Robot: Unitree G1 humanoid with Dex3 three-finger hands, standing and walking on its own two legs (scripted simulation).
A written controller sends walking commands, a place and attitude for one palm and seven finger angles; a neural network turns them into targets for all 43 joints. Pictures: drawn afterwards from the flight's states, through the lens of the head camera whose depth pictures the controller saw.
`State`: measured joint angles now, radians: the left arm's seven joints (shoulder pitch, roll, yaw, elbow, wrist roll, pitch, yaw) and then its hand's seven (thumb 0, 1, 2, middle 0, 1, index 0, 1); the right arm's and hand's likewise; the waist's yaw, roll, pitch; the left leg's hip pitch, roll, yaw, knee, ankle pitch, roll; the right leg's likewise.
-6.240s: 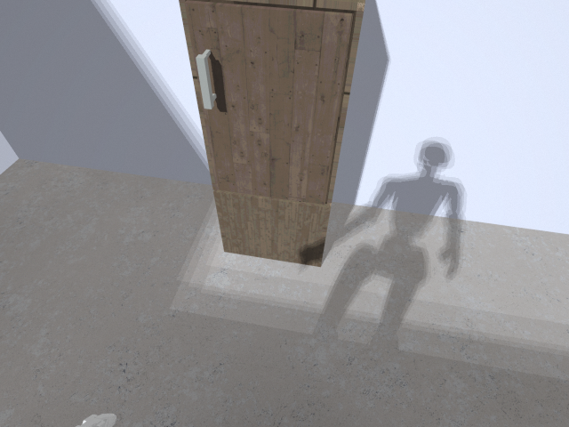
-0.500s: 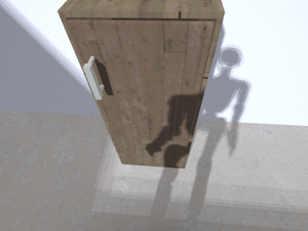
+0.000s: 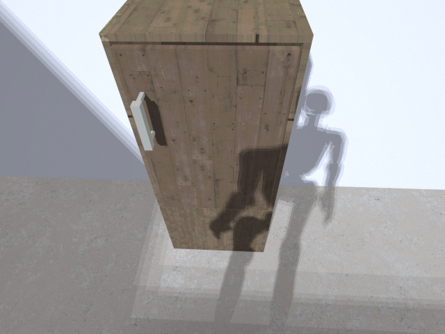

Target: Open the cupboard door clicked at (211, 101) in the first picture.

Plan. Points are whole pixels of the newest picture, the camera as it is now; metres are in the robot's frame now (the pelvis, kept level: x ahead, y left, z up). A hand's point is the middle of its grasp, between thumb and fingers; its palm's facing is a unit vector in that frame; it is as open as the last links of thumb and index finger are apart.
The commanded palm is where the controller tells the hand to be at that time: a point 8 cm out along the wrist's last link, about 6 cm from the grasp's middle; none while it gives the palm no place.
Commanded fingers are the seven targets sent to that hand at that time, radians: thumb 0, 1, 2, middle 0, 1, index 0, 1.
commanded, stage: come to a stop and stand still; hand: left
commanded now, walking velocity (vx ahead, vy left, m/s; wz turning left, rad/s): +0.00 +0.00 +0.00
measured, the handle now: (145, 121) +0.56 +0.23 +0.06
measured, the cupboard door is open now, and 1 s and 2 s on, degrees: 0 0 0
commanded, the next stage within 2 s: look again from close up in 0.82 s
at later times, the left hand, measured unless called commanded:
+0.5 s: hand out of the picture +0.10 +0.20 -0.16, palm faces -0.02 -0.97 -0.24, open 7.3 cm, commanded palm none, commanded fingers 0.00 0.90 0.90 -0.20 -0.30 -0.20 -0.30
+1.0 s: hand out of the picture +0.13 +0.22 -0.16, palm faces -0.01 -0.96 -0.28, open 7.3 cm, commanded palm none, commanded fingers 0.00 0.90 0.90 -0.20 -0.30 -0.20 -0.30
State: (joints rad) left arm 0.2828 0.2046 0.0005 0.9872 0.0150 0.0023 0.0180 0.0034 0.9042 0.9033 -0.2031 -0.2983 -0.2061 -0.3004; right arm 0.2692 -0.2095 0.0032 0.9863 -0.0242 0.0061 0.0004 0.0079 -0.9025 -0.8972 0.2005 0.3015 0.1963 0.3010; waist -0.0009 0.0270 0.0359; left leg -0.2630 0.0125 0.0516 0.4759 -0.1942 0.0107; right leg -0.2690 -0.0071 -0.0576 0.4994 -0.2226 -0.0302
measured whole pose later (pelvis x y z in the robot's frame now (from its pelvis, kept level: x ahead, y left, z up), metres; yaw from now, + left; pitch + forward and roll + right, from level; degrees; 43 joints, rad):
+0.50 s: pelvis +0.05 +0.01 +0.00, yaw +0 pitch +0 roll +0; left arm 0.19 0.22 -0.02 1.06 0.01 -0.02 0.02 0.00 0.91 0.90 -0.20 -0.30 -0.21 -0.30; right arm 0.20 -0.21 0.02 1.09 -0.01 -0.03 -0.01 0.01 -0.90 -0.90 0.20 0.30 0.20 0.30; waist 0.00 0.00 0.03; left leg -0.18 0.00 0.06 0.43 -0.25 0.01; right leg -0.19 -0.02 -0.04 0.46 -0.26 -0.01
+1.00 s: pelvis +0.07 +0.00 +0.01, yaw +0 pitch +0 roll +0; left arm 0.18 0.27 0.00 1.07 0.01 -0.02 0.02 0.00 0.90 0.90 -0.20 -0.30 -0.21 -0.30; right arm 0.15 -0.26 0.02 1.10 -0.01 -0.02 -0.02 0.01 -0.90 -0.90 0.20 0.30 0.20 0.30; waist 0.01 -0.01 0.03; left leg -0.13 0.01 0.05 0.40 -0.26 0.00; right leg -0.14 -0.01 -0.05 0.42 -0.28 -0.02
